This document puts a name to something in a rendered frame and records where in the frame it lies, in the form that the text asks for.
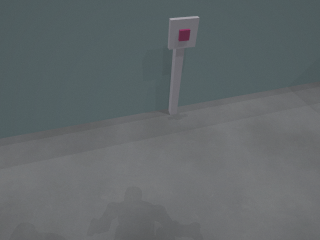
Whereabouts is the button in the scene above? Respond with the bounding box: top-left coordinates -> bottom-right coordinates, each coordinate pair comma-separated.
178,29 -> 191,42

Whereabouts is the panel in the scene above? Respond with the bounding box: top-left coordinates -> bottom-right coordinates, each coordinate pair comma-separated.
168,16 -> 200,115

